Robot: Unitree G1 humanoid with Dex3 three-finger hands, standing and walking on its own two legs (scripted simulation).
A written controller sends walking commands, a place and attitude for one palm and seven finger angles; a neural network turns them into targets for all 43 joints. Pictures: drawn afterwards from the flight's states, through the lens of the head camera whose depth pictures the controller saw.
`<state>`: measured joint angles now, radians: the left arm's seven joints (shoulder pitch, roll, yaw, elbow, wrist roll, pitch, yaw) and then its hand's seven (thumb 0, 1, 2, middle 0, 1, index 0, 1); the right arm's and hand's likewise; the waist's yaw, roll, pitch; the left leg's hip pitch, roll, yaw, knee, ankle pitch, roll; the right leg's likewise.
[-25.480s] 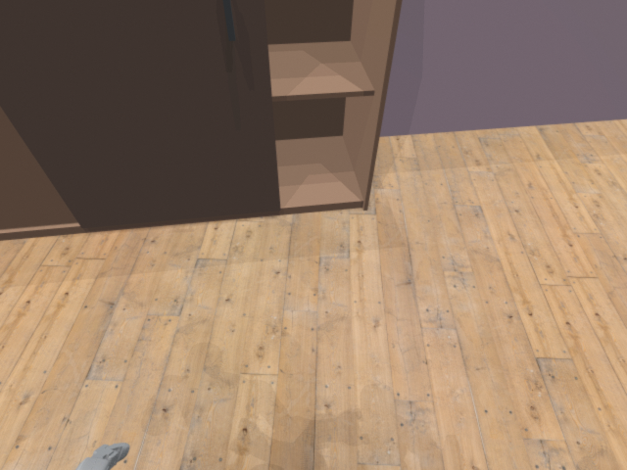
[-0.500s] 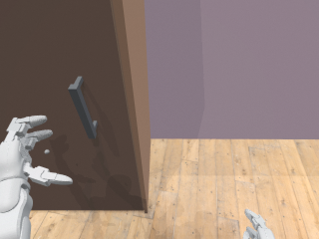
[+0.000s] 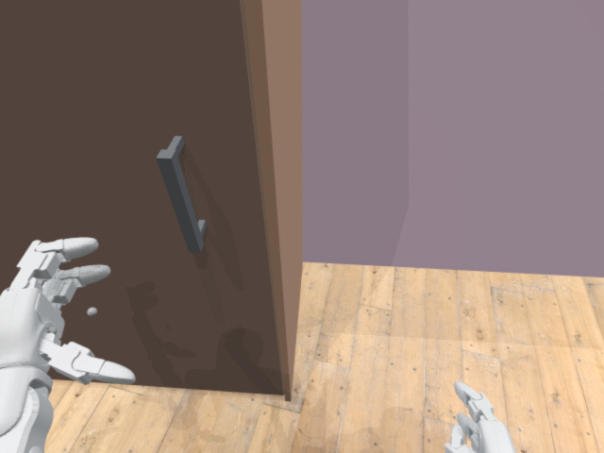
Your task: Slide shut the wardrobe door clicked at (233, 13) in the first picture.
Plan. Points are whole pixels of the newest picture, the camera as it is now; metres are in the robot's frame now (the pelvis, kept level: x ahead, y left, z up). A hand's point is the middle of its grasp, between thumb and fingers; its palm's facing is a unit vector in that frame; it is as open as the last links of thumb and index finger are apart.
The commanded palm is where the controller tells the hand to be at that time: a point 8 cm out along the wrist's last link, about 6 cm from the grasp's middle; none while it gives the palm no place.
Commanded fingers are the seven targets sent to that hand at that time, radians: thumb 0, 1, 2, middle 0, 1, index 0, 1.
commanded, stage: draw the hand back to the body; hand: left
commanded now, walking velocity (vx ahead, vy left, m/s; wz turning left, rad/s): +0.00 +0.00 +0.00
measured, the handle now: (187, 198) +0.40 +0.22 +0.14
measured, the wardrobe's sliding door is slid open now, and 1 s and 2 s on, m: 0.00 0.00 0.00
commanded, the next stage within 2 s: step back with the hand held close in 1.52 s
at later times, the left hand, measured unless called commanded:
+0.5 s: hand (86, 312) +0.21 +0.26 +0.14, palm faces +0.21 -0.96 -0.16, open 14.5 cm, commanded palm +0.17 +0.31 +0.16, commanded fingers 0.00 -0.22 0.36 -0.24 -0.96 -0.24 -0.96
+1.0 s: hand (74, 276) +0.23 +0.27 +0.17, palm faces +0.43 -0.82 -0.37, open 10.2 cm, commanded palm +0.18 +0.31 +0.19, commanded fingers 0.00 0.68 0.80 -0.21 -0.43 -0.21 -0.43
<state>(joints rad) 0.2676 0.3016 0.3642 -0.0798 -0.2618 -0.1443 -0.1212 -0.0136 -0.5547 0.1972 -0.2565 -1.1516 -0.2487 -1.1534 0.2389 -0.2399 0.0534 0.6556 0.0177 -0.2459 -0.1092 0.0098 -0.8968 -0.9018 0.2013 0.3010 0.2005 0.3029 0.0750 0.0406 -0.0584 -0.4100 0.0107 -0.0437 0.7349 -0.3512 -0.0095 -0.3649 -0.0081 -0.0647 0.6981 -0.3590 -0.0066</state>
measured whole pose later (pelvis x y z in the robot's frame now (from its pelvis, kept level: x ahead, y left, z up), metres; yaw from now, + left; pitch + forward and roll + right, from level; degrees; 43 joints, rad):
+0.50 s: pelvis +0.01 +0.00 +0.01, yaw +0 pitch -2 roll -2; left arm 0.34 0.35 0.38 -0.23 -0.28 0.04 -0.23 -0.01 -0.49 0.23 -0.25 -1.11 -0.24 -1.11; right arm 0.25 -0.26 0.05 0.62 0.03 -0.33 -0.12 0.01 -0.90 -0.90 0.20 0.30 0.20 0.30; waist 0.09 0.04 -0.06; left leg -0.31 0.02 -0.04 0.68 -0.35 -0.01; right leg -0.25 0.00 -0.06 0.62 -0.34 0.00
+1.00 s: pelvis +0.03 +0.01 +0.02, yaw -2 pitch -4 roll +0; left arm 0.42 0.35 0.33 -0.35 -0.07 -0.07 0.11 0.00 0.33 0.62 -0.23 -0.63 -0.22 -0.63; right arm 0.22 -0.22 0.04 0.66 -0.01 -0.20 -0.09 0.01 -0.90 -0.90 0.20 0.30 0.20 0.30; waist 0.07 0.05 0.00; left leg -0.14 0.00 0.01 0.50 -0.29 0.01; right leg -0.12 -0.02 -0.01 0.48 -0.29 0.01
